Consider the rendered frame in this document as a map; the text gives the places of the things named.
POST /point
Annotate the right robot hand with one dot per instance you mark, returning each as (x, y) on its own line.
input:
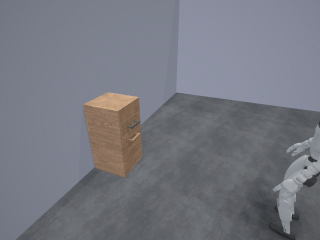
(299, 148)

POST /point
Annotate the left robot hand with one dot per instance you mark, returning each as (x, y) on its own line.
(290, 185)

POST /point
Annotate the robot torso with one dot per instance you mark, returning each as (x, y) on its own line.
(314, 150)

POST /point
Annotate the drawer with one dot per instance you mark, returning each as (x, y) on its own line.
(129, 122)

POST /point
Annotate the robot right forearm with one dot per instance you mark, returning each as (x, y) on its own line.
(307, 143)

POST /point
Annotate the right robot shin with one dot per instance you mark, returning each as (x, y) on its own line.
(294, 200)

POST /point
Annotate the robot left forearm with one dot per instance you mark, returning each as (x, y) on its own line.
(308, 173)

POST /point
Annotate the cabinet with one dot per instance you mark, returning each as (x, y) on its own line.
(104, 116)

